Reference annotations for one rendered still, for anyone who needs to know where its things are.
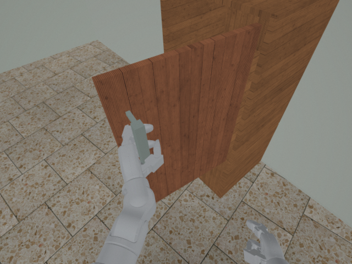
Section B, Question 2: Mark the left robot hand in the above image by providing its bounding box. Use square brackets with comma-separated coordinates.
[118, 124, 164, 183]

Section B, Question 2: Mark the right robot hand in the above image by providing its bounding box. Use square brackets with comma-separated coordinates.
[243, 219, 285, 264]

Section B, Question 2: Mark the handle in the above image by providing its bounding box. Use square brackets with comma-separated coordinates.
[125, 110, 150, 164]

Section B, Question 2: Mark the cupboard door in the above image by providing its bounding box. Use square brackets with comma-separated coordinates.
[92, 23, 262, 203]

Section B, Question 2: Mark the left robot forearm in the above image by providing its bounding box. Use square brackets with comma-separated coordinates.
[91, 178, 156, 264]

